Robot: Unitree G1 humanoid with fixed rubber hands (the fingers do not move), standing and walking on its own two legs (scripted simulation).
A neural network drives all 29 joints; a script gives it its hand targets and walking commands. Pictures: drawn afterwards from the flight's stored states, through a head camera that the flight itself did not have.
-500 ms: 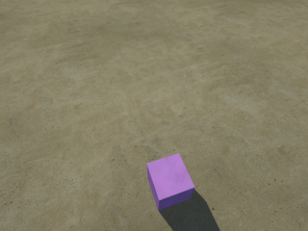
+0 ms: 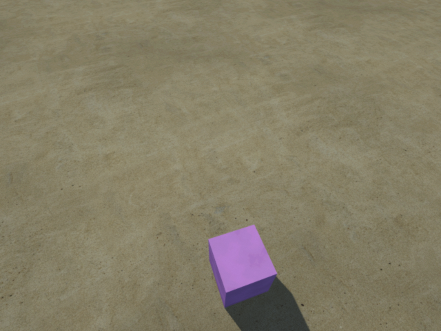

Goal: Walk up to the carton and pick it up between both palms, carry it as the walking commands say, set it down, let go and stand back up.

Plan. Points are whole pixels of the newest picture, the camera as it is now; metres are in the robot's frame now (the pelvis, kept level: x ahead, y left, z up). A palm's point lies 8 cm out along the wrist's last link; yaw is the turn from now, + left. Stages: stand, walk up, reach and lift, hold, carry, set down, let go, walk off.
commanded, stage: walk up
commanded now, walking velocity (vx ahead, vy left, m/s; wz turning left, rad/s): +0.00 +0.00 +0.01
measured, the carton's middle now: (239, 266) +0.46 -0.06 -0.66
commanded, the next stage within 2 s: none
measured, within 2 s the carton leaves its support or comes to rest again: neither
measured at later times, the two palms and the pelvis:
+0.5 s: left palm out of the picture -0.02 +0.20 -0.15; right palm out of the picture -0.05 -0.27 -0.13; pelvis +0.00 -0.04 +0.00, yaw +5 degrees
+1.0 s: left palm out of the picture -0.01 +0.01 -0.13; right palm out of the picture +0.15 -0.44 -0.15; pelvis +0.06 -0.19 +0.00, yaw +14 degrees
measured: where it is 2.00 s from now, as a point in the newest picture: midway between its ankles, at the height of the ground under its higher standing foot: outside the picture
